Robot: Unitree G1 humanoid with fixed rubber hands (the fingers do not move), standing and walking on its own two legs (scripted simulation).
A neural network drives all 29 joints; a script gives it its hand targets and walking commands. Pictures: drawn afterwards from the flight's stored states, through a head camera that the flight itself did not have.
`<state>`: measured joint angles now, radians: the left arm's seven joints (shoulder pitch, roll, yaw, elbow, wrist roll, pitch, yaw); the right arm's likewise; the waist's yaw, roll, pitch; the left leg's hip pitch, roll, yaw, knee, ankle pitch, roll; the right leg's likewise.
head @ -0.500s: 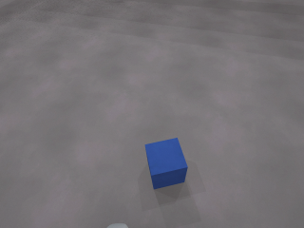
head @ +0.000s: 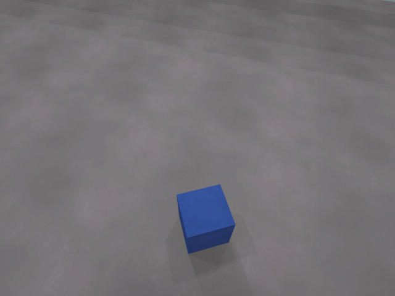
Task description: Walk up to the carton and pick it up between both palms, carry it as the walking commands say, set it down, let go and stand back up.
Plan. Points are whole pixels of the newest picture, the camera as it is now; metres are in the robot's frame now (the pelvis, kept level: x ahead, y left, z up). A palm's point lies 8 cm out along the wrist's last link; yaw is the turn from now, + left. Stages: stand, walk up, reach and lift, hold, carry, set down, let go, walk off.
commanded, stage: walk up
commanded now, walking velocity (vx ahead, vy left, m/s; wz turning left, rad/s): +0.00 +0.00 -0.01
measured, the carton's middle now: (203, 219) +0.51 -0.03 -0.65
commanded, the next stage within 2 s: none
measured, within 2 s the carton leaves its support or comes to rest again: neither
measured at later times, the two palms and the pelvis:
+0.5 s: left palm out of the picture +0.01 +0.19 -0.14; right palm out of the picture +0.01 -0.36 -0.11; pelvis -0.01 -0.06 +0.00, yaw +5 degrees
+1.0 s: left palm out of the picture +0.02 +0.13 -0.14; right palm (327, 250) +0.25 -0.32 -0.15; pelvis +0.14 -0.10 -0.01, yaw +12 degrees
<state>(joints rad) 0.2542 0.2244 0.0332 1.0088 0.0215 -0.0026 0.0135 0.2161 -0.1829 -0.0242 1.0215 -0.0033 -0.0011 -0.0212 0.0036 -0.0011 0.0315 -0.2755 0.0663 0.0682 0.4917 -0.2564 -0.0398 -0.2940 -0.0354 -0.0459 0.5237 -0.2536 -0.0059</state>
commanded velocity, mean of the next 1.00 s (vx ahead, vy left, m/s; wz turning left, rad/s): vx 0.13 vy -0.16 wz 0.26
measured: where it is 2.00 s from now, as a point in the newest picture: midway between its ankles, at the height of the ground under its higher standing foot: outside the picture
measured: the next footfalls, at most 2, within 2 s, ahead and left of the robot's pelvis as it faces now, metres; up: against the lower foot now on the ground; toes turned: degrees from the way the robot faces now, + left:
right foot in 0.54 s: +0.03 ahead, -0.20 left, +0.00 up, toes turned +2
left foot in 1.02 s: +0.18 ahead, +0.03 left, +0.00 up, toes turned +17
